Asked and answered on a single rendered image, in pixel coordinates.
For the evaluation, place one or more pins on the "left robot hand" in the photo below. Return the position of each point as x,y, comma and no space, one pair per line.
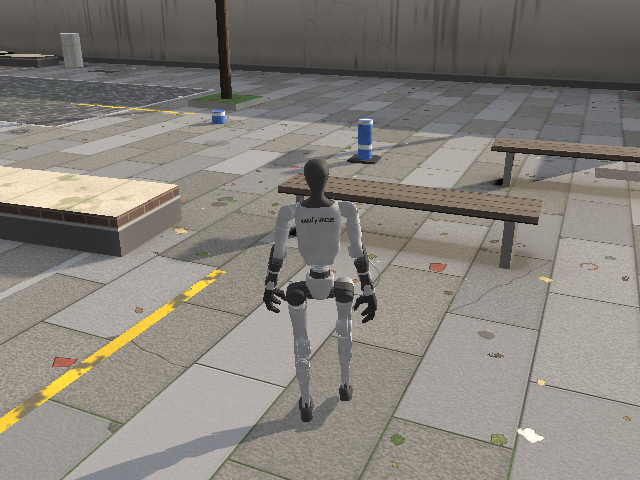
269,298

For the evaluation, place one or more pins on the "left robot forearm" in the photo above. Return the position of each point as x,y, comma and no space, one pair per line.
273,271

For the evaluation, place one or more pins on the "right robot upper arm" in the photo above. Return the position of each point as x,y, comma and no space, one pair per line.
349,211

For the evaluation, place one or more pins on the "right robot thigh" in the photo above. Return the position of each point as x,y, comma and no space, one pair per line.
344,296

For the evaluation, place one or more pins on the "left robot upper arm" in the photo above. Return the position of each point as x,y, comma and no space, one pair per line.
286,213

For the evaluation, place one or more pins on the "robot left shin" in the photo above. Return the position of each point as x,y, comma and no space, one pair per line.
303,375

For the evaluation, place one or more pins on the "right robot hand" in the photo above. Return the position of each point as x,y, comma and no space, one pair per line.
370,310

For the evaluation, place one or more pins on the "right robot forearm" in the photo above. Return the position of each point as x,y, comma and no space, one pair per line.
364,274

